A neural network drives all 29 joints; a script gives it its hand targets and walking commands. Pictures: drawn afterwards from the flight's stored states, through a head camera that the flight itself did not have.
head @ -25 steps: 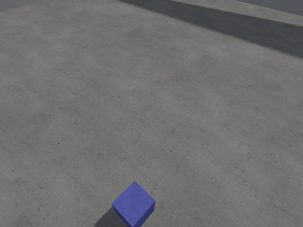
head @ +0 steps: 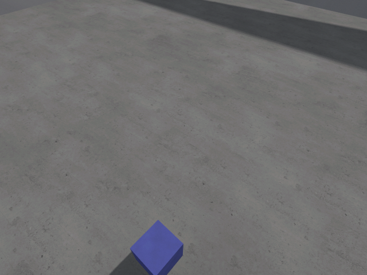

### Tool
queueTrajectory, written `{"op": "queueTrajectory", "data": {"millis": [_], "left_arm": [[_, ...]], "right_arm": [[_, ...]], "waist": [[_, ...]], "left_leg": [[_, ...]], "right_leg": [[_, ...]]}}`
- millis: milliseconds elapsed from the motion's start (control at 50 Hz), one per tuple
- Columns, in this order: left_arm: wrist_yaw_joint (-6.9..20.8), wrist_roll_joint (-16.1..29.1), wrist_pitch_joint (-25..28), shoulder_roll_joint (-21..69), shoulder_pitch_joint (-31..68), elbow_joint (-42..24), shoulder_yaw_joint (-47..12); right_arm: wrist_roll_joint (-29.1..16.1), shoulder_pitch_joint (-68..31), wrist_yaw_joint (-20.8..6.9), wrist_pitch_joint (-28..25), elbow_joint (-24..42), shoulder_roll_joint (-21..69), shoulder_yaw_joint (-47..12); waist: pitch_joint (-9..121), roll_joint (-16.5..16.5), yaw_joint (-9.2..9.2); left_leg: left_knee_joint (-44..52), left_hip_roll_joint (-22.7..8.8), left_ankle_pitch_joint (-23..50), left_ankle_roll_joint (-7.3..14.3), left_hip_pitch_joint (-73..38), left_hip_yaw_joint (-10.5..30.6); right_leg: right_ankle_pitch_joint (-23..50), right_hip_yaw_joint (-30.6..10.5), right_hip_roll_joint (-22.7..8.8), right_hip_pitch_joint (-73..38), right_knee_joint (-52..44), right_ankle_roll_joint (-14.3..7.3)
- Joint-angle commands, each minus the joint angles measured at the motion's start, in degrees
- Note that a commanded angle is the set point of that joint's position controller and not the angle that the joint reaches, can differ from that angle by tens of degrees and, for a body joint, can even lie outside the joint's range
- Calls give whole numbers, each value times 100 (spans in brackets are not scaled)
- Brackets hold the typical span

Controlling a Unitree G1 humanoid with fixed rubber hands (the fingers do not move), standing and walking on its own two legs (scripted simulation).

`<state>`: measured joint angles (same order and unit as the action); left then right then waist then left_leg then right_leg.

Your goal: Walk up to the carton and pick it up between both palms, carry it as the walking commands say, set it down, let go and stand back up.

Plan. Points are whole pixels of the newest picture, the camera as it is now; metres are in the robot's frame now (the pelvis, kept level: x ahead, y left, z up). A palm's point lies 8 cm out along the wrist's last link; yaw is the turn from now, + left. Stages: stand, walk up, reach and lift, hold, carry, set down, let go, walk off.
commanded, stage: walk up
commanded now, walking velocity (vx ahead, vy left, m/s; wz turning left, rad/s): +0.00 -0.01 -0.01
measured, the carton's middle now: (158, 252) +0.37 +0.11 -0.68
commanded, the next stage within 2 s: none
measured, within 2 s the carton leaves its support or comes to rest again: neither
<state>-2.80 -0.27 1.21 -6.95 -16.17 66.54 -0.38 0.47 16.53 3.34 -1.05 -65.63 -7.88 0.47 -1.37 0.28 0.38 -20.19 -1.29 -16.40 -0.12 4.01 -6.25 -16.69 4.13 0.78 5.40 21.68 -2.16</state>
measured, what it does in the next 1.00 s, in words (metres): stands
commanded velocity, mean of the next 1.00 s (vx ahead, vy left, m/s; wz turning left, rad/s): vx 0.01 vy -0.01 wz -0.01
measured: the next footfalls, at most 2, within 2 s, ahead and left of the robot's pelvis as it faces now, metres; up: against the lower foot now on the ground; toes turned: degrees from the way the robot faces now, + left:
left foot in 1.38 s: +0.01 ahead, +0.15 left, +0.00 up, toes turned +17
right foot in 1.98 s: +0.08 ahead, -0.22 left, +0.00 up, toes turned +25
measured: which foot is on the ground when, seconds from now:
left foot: down 0.00-1.00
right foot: down 0.00-1.00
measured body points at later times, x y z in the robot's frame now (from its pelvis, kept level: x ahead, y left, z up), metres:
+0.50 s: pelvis -0.01 -0.02 +0.00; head +0.00 -0.03 +0.45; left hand -0.02 +0.20 -0.16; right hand -0.01 -0.25 -0.16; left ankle -0.06 +0.11 -0.74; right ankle -0.06 -0.09 -0.74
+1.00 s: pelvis -0.03 -0.03 +0.00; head -0.02 -0.04 +0.45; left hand -0.03 +0.20 -0.16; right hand -0.03 -0.27 -0.16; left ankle -0.06 +0.11 -0.74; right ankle -0.06 -0.09 -0.74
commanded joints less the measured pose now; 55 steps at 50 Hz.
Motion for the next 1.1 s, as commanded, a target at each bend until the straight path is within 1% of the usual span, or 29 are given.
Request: {"op": "queueTrajectory", "data": {"millis": [0,160,180,220,240,280,300,320,400,440,500,520,560,580,640,680,700,760,800,820,860,900,920,980,1000,1020,1040,1060,1080], "left_arm": [[-9,-2,57,-491,-474,-56,58],[-8,1,89,-575,-454,-100,72],[-7,-1,92,-569,-455,-87,67],[-6,-5,101,-607,-473,-95,80],[-5,-6,109,-613,-522,-100,77],[2,-2,115,-639,-492,-108,82],[2,-6,114,-628,-453,-115,85],[6,-16,118,-666,-466,-136,95],[15,-16,136,-713,-500,-155,94],[14,-9,135,-722,-482,-162,98],[20,-18,148,-781,-468,-184,103],[24,-21,148,-773,-461,-209,104],[27,-18,142,-792,-447,-219,109],[30,-23,144,-793,-425,-236,120],[39,-25,153,-823,-429,-253,122],[45,-32,148,-824,-465,-255,116],[46,-38,141,-845,-417,-274,126],[55,-51,135,-872,-407,-305,131],[59,-48,142,-842,-391,-339,126],[64,-46,145,-872,-360,-352,126],[66,-44,143,-882,-383,-373,141],[68,-45,152,-893,-363,-376,140],[70,-47,139,-828,-390,-369,130],[74,-73,114,-727,-432,-388,120],[71,-81,86,-678,-452,-396,112],[-14,-120,47,-647,-426,-457,386],[-77,-36,37,-1017,-255,-573,495],[-118,-40,49,-1026,-393,-554,521],[-128,-43,64,-1032,-570,-580,554]], "right_arm": [[17,450,20,-36,46,-577,79],[32,379,5,-29,77,-598,74],[34,350,2,-26,70,-608,79],[41,333,-4,-29,64,-615,77],[42,306,-7,-22,72,-621,86],[46,279,-12,-26,79,-662,97],[50,257,-18,-15,86,-634,91],[50,251,-21,-25,98,-662,95],[58,188,-29,-6,134,-708,109],[53,176,-37,3,122,-705,104],[60,121,-43,6,137,-773,121],[63,126,-44,7,142,-763,121],[58,114,-54,16,157,-769,116],[62,123,-56,20,147,-751,113],[71,97,-68,18,169,-775,120],[66,66,-77,25,166,-789,127],[72,86,-75,24,163,-764,116],[79,58,-91,27,178,-791,115],[89,70,-92,20,184,-775,111],[97,111,-94,24,173,-781,109],[91,81,-97,33,188,-809,119],[97,73,-101,22,181,-812,113],[98,112,-98,25,185,-762,100],[91,182,-98,44,168,-648,80],[74,257,-95,67,151,-581,74],[-48,-87,-105,-132,359,-230,342],[-31,-161,-176,-40,458,-343,357],[-1,-216,-197,-9,562,-283,364],[19,-331,-204,1,710,-276,388]], "waist": [[-132,10,2],[-191,108,1],[-210,41,0],[-144,70,-8],[-153,27,-9],[-184,89,7],[-222,27,3],[-163,51,-1],[-199,44,9],[-225,149,14],[-224,102,19],[-223,62,24],[-258,92,29],[-279,38,26],[-321,116,31],[-304,46,18],[-335,110,24],[-395,127,23],[-392,123,30],[-365,193,30],[-358,94,22],[-372,131,20],[-305,90,25],[-296,121,6],[-355,209,6],[-559,742,-280],[-701,737,-344],[-601,1031,-363],[-285,1012,-449]], "left_leg": [[120,-672,2200,157,-127,532],[148,-651,1919,154,-68,532],[146,-657,1884,148,-75,527],[122,-648,1932,147,-80,512],[123,-638,1831,151,-72,493],[99,-643,1781,146,-28,496],[122,-634,1689,129,-33,484],[92,-633,1744,144,-19,484],[48,-611,1544,127,2,471],[51,-610,1401,126,42,455],[17,-605,1370,126,40,454],[17,-593,1337,131,65,457],[21,-580,1165,111,85,464],[43,-587,1170,103,107,467],[9,-581,1086,108,119,446],[13,-561,1041,90,103,414],[34,-559,975,87,127,421],[59,-538,903,72,173,424],[44,-536,917,85,174,412],[33,-527,891,81,139,407],[25,-504,865,70,162,375],[57,-526,862,62,199,390],[53,-504,829,71,138,378],[57,-473,826,46,209,332],[48,-458,703,29,236,299],[-931,-576,812,109,1087,195],[-1337,-472,671,-41,1852,177],[-1873,-470,-526,-102,2221,168],[-2631,-477,-1229,-130,2441,336]], "right_leg": [[2685,-625,-778,300,-243,-84],[2735,-688,-795,304,-252,-123],[2697,-700,-795,328,-263,-119],[2758,-678,-783,281,-240,-117],[2725,-701,-791,293,-257,-131],[2682,-692,-793,301,-277,-127],[2651,-708,-800,339,-273,-126],[2677,-700,-786,290,-265,-132],[2668,-751,-793,329,-281,-151],[2613,-767,-803,336,-313,-157],[2563,-803,-797,354,-319,-158],[2499,-807,-803,340,-330,-164],[2378,-861,-813,362,-379,-175],[2311,-841,-806,378,-362,-179],[2110,-852,-791,420,-425,-188],[2022,-886,-791,441,-460,-191],[1946,-886,-796,425,-474,-194],[1724,-909,-798,478,-530,-193],[1643,-925,-800,509,-549,-209],[1583,-954,-801,520,-568,-207],[1515,-965,-793,509,-583,-213],[1550,-935,-800,501,-573,-213],[1441,-961,-785,509,-577,-220],[1157,-928,-772,477,-593,-229],[892,-965,-780,519,-657,-242],[604,-1124,-874,534,-549,64],[1458,-970,-1403,-124,-426,-58],[2461,-1089,-1844,-401,-396,-241],[3271,-1347,-2170,-549,-306,-468]]}}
